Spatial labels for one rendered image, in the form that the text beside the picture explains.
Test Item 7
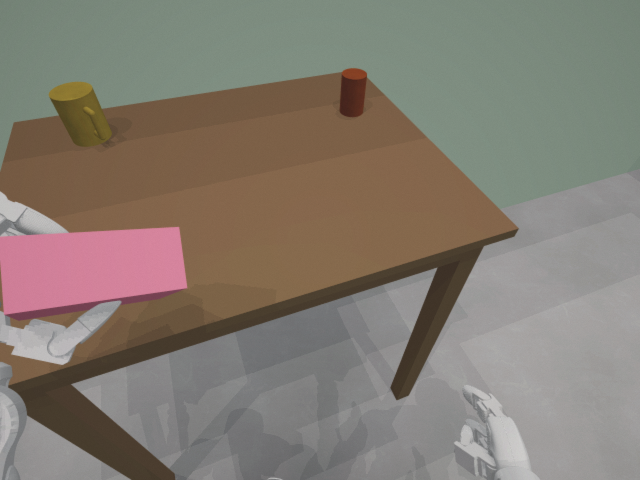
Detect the left robot hand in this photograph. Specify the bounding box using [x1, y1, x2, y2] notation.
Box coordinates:
[0, 192, 122, 365]

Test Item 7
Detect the sponge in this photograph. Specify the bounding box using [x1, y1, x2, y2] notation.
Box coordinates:
[0, 227, 187, 321]

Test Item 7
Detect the robot left forearm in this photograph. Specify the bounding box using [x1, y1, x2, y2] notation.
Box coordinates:
[0, 362, 27, 480]

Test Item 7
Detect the table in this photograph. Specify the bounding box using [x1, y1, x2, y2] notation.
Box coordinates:
[0, 72, 519, 480]

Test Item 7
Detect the right robot hand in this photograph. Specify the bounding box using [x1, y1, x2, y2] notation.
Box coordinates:
[454, 385, 532, 480]

